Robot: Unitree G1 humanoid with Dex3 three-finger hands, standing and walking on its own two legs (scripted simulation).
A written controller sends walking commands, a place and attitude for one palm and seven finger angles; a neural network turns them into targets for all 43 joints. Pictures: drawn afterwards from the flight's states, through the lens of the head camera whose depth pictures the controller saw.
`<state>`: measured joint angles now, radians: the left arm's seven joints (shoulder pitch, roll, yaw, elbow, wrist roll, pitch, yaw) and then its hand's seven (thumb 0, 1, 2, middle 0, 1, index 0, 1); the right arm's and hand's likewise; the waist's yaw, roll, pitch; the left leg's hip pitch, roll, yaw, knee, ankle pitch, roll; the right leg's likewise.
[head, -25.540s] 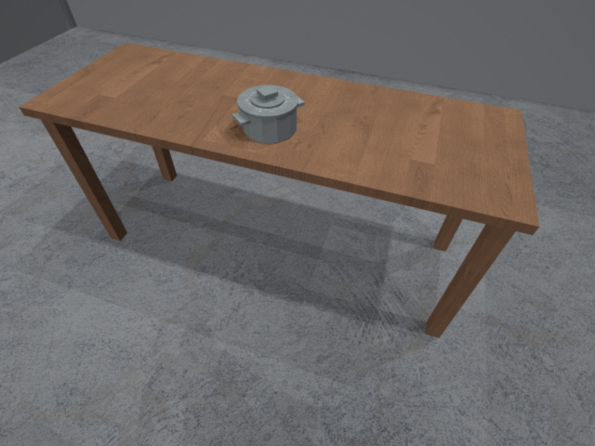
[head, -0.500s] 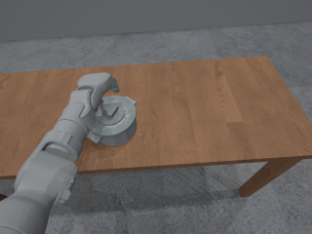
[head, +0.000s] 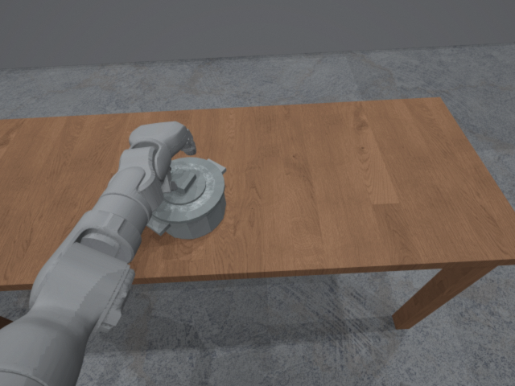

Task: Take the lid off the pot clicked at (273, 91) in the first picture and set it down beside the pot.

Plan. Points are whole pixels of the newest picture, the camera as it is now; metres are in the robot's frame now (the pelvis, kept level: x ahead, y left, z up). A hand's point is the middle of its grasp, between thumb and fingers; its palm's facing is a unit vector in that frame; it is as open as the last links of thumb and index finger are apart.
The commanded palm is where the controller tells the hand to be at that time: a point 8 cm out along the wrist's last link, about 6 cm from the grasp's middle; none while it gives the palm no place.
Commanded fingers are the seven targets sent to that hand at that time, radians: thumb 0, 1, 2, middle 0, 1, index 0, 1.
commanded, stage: lower the open fingers around the knob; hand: left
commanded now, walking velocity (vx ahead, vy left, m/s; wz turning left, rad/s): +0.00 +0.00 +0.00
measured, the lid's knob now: (181, 180) +0.50 +0.13 +0.00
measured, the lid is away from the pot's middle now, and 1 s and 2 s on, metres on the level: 0.00 0.00 0.00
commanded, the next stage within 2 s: close the fingers and squeeze the knob in 0.86 s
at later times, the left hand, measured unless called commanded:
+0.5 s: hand (175, 178) +0.47 +0.13 +0.04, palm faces -0.39 -0.04 -0.92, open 10.3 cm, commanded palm +0.47 +0.14 +0.09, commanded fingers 0.00 -0.25 1.27 -0.80 -0.08 -0.80 -0.08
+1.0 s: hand (176, 183) +0.46 +0.13 +0.03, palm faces -0.39 -0.06 -0.92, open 10.3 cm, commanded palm +0.47 +0.14 +0.08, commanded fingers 0.00 -0.09 0.96 -0.49 -0.75 -0.49 -0.75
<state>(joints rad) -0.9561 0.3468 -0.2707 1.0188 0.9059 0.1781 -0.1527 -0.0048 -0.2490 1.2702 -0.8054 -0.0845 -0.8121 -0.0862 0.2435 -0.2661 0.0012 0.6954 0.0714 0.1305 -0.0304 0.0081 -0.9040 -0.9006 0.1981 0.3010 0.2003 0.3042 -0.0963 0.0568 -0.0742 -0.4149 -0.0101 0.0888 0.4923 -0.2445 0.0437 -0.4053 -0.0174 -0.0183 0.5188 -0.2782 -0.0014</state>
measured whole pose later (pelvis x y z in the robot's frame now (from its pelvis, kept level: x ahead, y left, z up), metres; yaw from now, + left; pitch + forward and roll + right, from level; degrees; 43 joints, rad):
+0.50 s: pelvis +0.01 +0.00 +0.00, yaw +0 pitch +12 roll +0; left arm -0.93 0.35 -0.26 1.04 0.92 0.13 -0.11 0.00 -0.25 1.27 -0.80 -0.08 -0.81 -0.09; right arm 0.28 -0.26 -0.02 0.72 0.06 0.13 -0.03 0.01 -0.90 -0.90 0.20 0.30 0.20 0.30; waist -0.11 0.05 -0.08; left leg -0.46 0.00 0.09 0.52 -0.26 0.04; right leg -0.45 -0.01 -0.01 0.53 -0.29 0.00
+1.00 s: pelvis +0.00 +0.00 +0.00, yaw -1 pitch +12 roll +0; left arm -0.92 0.36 -0.23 1.08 0.93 0.11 -0.09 0.00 -0.24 1.26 -0.79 -0.10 -0.80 -0.10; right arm 0.28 -0.26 -0.02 0.72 0.06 0.13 -0.04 0.01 -0.90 -0.90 0.20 0.30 0.20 0.30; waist -0.12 0.05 -0.09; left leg -0.49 0.01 0.10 0.54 -0.27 0.04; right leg -0.47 0.00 -0.01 0.55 -0.29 -0.01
